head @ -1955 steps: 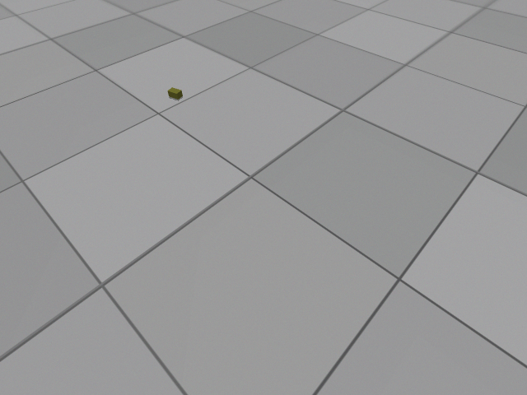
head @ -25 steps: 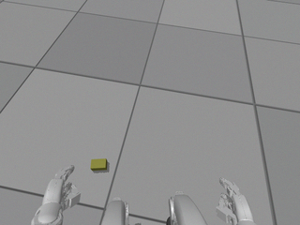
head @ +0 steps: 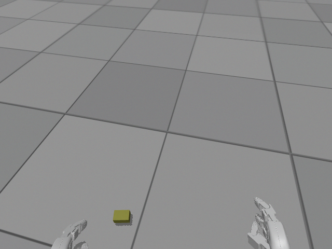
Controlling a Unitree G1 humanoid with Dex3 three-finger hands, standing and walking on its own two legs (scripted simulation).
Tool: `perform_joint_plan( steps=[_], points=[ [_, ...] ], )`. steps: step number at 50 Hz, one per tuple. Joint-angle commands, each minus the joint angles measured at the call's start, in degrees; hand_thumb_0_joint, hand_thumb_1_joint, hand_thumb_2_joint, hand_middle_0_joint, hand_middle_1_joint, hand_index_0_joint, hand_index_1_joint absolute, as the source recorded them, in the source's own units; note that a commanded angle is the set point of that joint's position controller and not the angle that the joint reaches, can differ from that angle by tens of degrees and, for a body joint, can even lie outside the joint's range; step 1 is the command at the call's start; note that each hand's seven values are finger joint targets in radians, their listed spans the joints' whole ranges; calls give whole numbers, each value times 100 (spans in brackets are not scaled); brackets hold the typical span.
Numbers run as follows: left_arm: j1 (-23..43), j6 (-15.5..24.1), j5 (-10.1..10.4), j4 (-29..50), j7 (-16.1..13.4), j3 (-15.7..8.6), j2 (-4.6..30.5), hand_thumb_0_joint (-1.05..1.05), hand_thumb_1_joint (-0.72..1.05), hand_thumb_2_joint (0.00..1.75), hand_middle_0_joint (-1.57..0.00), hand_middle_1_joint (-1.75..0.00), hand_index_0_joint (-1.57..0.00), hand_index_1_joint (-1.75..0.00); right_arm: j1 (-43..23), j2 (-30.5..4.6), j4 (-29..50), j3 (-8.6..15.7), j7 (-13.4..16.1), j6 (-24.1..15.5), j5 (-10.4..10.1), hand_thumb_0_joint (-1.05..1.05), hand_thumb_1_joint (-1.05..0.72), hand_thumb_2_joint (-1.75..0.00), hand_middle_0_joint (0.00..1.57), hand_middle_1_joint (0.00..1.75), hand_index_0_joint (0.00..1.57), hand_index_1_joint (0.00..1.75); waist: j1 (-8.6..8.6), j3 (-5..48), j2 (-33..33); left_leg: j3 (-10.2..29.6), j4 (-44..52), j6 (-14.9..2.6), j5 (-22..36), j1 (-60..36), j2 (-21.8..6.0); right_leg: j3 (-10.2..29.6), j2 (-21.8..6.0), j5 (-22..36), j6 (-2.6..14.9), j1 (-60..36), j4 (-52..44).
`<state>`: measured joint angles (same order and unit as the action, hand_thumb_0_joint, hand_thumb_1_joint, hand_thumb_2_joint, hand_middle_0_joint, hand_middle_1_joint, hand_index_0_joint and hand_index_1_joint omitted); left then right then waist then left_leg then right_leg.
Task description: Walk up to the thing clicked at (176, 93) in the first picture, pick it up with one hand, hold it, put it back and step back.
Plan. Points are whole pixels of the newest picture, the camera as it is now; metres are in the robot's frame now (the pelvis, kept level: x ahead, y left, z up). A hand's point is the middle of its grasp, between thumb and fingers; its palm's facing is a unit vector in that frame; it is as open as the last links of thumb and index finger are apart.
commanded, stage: home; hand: left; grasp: from above
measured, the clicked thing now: (122, 216) +0.46 +0.24 -0.69
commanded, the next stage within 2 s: stand in 1.84 s
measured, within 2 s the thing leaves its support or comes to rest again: neither
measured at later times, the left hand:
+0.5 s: hand out of the picture +0.17 +0.18 -0.05, palm faces +0.04 -0.98 -0.20, open 7.4 cm
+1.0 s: hand out of the picture +0.16 +0.18 -0.05, palm faces +0.03 -0.98 -0.20, open 7.4 cm
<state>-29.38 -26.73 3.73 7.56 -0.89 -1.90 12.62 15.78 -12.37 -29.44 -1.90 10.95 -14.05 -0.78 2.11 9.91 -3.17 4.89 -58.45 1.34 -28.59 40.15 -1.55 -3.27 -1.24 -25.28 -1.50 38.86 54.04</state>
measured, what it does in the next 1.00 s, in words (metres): stands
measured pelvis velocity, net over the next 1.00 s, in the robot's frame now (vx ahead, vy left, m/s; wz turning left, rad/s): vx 0.00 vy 0.00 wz -0.01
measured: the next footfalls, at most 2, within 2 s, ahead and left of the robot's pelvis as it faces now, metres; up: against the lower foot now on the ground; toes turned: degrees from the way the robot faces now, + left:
none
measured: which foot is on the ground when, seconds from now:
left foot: down 0.00-1.00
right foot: down 0.00-1.00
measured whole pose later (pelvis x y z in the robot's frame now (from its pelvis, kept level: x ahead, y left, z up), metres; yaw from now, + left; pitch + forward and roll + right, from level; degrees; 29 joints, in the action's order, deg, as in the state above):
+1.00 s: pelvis +0.00 +0.00 +0.00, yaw +0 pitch +9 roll -3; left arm -28.5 -26.1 3.0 7.3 -1.0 -1.4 13.2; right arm 16.3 -12.3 -31.5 -1.8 10.6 -14.4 -0.3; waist 2.0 9.0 -2.7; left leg 4.5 -58.8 1.0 -29.0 39.4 -1.7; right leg -2.8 -1.0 -25.2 -1.9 38.0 53.9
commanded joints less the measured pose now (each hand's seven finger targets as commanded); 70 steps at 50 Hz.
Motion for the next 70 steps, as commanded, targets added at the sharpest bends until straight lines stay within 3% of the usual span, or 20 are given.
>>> perform_joint_plan(
  steps=[1, 5, 14, 24, 32, 37, 44, 47, 53, 58, 59, 67, 68, 70],
  points=[
    [356, 328, -83, 1127, 0, -386, 615, 0, 90, 90, -20, -30, -20, -30, -299, -708, 797, 304, 42, -390, 37, 0, -90, -90, 20, 30, 20, 30, 84, 358, 177, -255, 952, -214, 1035, -397, 226, -85, 188, 786, 98, -435, -897],
    [308, 343, -106, 1177, -22, -404, 612, 0, 90, 90, -20, -30, -20, -30, -343, -695, 753, 288, 43, -414, 43, 0, -90, -90, 20, 30, 20, 30, 32, 394, 58, -283, 951, -201, 1020, -458, 235, -47, 171, 797, 107, -499, -911],
    [161, 338, -129, 1157, -76, -340, 601, 0, 90, 90, -20, -30, -20, -30, -320, -701, 713, 294, 34, -360, 55, 0, -90, -90, 20, 30, 20, 30, -5, 564, -31, -224, 948, -159, 1590, -568, 200, -116, 222, 1241, 150, -628, -775],
    [244, 316, -87, 1076, -55, -351, 604, 0, 90, 90, -20, -30, -20, -30, -361, -727, 717, 301, 32, -371, 53, 0, -90, -90, 20, 30, 20, 30, 2, 297, 81, -213, 1070, -175, 1098, -442, 168, -139, 231, 813, 116, -524, -882],
    [193, 339, -94, 1079, -46, -326, 564, 0, 90, 90, -20, -30, -20, -30, -322, -737, 696, 318, 14, -368, 51, 0, -90, -90, 20, 30, 20, 30, -7, 424, -79, -123, 1122, -113, 1268, -525, 112, -162, 250, 866, 162, -499, -735],
    [250, 353, -98, 1096, -48, -347, 597, 0, 90, 90, -20, -30, -20, -30, -332, -726, 719, 306, 20, -361, 51, 0, -90, -90, 20, 30, 20, 30, 4, 286, -4, -207, 1082, -162, 979, -408, 147, -119, 237, 700, 131, -469, -855],
    [202, 330, -120, 1092, -53, -317, 603, 0, 90, 90, -20, -30, -20, -30, -293, -722, 713, 311, 26, -367, 51, 0, -90, -90, 20, 30, 20, 30, 34, 425, -13, -246, 1006, -160, 1248, -504, 156, -91, 216, 926, 143, -533, -806],
    [266, 326, -107, 1084, -41, -311, 606, 0, 90, 90, -20, -30, -20, -30, -348, -744, 721, 301, 18, -368, 49, 0, -90, -90, 20, 30, 20, 30, 12, 260, 8, -149, 1136, -158, 888, -386, 130, -122, 224, 630, 131, -445, -827],
    [267, 314, -89, 1131, -32, -307, 595, 0, 90, 90, -20, -30, -20, -30, -380, -718, 748, 290, 17, -375, 36, 0, -90, -90, 20, 30, 20, 30, -10, 187, -12, -180, 1141, -175, 702, -329, 143, -110, 214, 485, 121, -429, -884],
    [138, 326, -94, 1072, -56, -390, 631, 0, 90, 90, -20, -30, -20, -30, -335, -705, 776, 308, 31, -361, 36, 0, -90, -90, 20, 30, 20, 30, 0, 396, 130, -248, 986, -196, 945, -321, 181, -71, 196, 685, 121, -575, -881],
    [195, 337, -91, 1126, -47, -298, 590, 0, 90, 90, -20, -30, -20, -30, -364, -704, 782, 295, 27, -371, 36, 0, -90, -90, 20, 30, 20, 30, 4, 370, 127, -257, 997, -198, 939, -332, 179, -73, 199, 685, 118, -533, -876],
    [160, 373, -93, 1153, -50, -397, 697, 0, 90, 90, -20, -30, -20, -30, -280, -744, 709, 334, 38, -361, 41, 0, -90, -90, 20, 30, 20, 30, 15, 466, -48, -248, 979, -167, 1209, -481, 159, -70, 200, 907, 140, -529, -785],
    [185, 368, -109, 1171, -58, -289, 579, 0, 90, 90, -20, -30, -20, -30, -312, -696, 728, 318, 42, -359, 45, 0, -90, -90, 20, 30, 20, 30, 19, 492, -21, -249, 936, -166, 1336, -510, 157, -74, 199, 1032, 134, -543, -796],
    [180, 375, -103, 1122, -57, -326, 614, 0, 90, 90, -20, -30, -20, -30, -305, -720, 731, 334, 38, -361, 47, 0, -90, -90, 20, 30, 20, 30, 26, 434, 92, -253, 937, -181, 1271, -463, 155, -80, 203, 989, 121, -542, -817]
  ],
)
